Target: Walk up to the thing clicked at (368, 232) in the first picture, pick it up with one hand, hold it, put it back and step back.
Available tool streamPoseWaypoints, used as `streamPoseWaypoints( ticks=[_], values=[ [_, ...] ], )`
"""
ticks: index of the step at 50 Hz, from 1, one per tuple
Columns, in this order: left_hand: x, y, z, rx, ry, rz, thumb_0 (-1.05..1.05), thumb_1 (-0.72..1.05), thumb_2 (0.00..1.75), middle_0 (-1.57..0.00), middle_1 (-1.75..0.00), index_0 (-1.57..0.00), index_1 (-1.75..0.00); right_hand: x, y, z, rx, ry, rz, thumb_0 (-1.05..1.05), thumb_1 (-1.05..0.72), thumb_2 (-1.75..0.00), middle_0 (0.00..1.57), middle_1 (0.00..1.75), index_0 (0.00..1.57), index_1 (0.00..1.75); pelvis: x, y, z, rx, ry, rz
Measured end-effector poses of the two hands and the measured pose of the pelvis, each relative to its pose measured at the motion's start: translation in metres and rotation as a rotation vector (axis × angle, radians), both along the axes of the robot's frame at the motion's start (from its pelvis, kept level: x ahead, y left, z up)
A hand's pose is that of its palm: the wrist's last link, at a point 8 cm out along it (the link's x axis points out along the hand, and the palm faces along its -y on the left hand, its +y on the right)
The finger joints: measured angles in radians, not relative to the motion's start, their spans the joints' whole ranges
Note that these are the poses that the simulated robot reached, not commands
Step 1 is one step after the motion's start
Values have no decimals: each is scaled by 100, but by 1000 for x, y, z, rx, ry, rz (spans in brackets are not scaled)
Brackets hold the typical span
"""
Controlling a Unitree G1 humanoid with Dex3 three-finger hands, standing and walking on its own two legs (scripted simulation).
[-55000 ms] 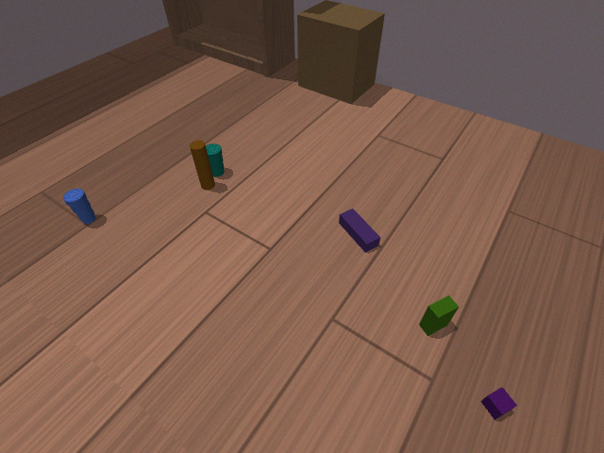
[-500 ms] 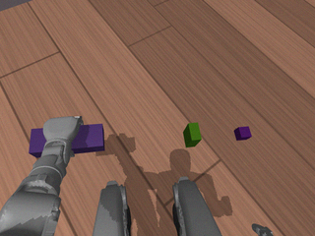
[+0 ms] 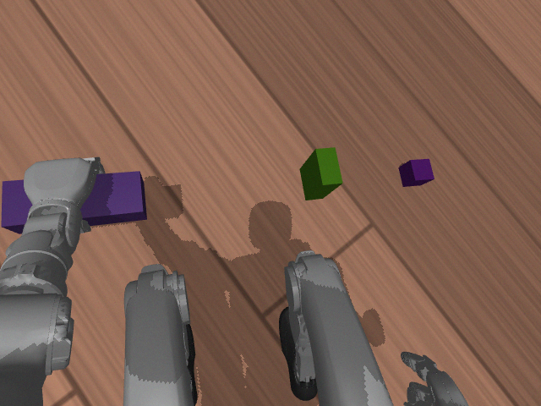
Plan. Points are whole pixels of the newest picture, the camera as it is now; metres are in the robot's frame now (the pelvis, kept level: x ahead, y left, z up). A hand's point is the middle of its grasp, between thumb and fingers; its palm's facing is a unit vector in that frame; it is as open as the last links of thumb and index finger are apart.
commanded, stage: crouch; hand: left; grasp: from above
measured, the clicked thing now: (80, 202) +0.44 +0.28 -0.20
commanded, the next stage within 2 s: lower in 0.70 s
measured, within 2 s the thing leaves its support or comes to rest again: neither
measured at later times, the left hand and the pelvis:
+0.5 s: hand (91, 209) +0.43 +0.27 -0.25, palm faces -0.46 -0.05 -0.89, open 10.0 cm; pelvis -0.01 +0.00 -0.08, yaw -2 degrees
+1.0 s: hand (96, 210) +0.44 +0.28 -0.29, palm faces -0.49 -0.07 -0.87, open 10.0 cm; pelvis -0.01 -0.01 -0.11, yaw -4 degrees
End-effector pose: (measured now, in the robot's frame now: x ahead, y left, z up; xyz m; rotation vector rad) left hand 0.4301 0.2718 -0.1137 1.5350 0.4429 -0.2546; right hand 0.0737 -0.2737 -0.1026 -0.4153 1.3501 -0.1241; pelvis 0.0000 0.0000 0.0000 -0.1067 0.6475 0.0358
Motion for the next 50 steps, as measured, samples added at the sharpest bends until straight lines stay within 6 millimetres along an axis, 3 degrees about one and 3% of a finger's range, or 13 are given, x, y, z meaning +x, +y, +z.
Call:
streamPoseWaypoints(
  ticks=[25,43,50],
  values=[
    [11,2,-80,-20,36,7,-3,-1,49,-67,-59,-71,-54,-45,-3,-73,32,105,-29,1,-90,-90,20,30,20,30,-11,-4,-77,-5,-46,-33],
    [23,7,-102,-14,36,34,-3,-1,50,-68,-59,-71,-54,-43,-5,-99,36,109,5,1,-91,-90,20,30,20,30,-10,-6,-104,-11,-71,-50],
    [20,8,-122,-28,69,29,-3,-2,51,-68,-59,-72,-54,-41,-6,-103,25,123,26,1,-90,-90,20,30,20,30,-9,-6,-112,-20,-83,-57]
  ],
)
